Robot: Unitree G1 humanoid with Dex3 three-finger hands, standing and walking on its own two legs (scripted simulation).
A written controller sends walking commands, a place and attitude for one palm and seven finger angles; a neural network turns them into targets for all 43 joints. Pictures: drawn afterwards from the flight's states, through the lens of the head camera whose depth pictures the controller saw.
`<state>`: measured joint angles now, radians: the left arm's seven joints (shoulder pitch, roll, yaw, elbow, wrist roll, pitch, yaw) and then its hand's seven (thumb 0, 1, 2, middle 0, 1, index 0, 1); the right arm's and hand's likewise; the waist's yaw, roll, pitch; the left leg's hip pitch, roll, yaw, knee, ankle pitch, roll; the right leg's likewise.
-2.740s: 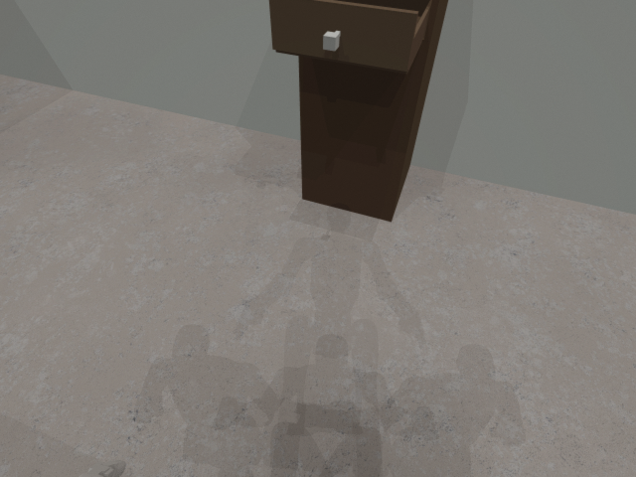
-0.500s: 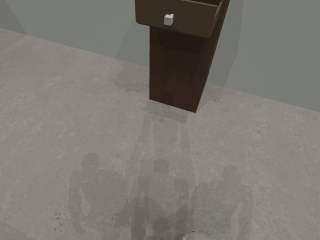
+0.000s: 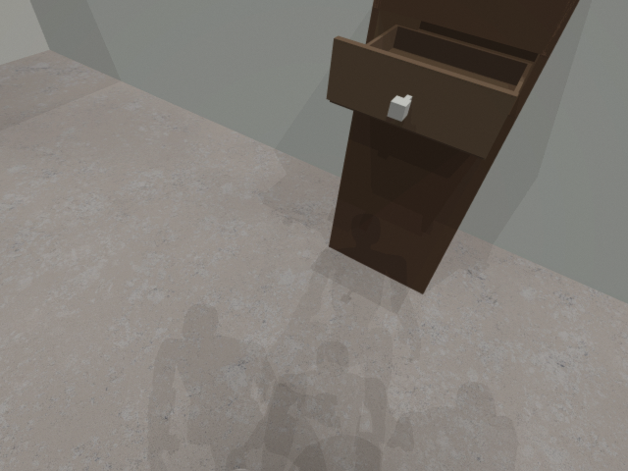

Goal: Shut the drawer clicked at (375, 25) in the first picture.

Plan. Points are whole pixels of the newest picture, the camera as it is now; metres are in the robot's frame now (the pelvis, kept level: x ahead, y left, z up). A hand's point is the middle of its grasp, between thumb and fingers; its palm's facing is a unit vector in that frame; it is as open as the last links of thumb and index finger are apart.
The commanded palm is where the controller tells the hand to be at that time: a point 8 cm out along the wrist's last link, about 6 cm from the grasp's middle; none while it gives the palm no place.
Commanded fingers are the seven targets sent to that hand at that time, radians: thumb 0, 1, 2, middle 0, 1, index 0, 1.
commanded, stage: turn to face it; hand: left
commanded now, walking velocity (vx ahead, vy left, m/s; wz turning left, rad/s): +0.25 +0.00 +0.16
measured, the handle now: (402, 105) +0.78 -0.12 +0.11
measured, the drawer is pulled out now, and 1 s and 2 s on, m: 0.25 0.25 0.25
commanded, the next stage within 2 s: take the last steps up to it in 0.98 s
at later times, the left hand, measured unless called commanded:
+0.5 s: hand (215, 431) +0.21 +0.16 -0.17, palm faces -0.08 -0.97 -0.25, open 7.4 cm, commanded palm none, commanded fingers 0.00 0.90 0.90 -0.20 -0.30 -0.20 -0.30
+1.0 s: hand (217, 362) +0.32 +0.18 -0.16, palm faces -0.27 -0.94 -0.21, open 7.4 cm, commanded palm none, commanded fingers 0.00 0.90 0.90 -0.20 -0.30 -0.20 -0.30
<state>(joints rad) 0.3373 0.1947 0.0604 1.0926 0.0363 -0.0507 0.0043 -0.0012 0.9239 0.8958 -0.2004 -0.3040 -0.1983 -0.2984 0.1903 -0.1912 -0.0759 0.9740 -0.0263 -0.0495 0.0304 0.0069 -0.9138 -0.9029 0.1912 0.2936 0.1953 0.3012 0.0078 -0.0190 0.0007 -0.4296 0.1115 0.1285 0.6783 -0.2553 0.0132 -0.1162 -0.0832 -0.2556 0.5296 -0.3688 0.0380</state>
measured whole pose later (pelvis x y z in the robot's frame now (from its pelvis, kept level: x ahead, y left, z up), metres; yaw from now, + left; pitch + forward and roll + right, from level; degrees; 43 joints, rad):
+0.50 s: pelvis +0.15 -0.03 -0.01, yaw -9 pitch -2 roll +0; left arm 0.24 0.16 0.07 1.01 0.02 -0.01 0.00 0.00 0.91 0.90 -0.20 -0.30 -0.20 -0.30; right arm 0.25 -0.18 -0.06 1.07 -0.01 0.01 -0.03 0.01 -0.91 -0.90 0.20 0.30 0.20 0.30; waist 0.01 0.05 0.10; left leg -0.28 0.11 0.15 0.97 -0.54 -0.04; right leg -0.40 -0.01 -0.12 0.68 -0.25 -0.07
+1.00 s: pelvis +0.17 +0.00 +0.01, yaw -21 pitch +0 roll -1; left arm 0.20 0.24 0.09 0.95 0.03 0.06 -0.01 0.00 0.90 0.90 -0.20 -0.30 -0.20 -0.30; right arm 0.21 -0.18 -0.03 0.94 -0.03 0.01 -0.03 0.01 -0.91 -0.90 0.20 0.29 0.20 0.30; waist 0.01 -0.04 0.02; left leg -0.23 0.04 0.07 0.51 -0.27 0.01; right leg -0.46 0.06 0.03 0.87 -0.39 0.00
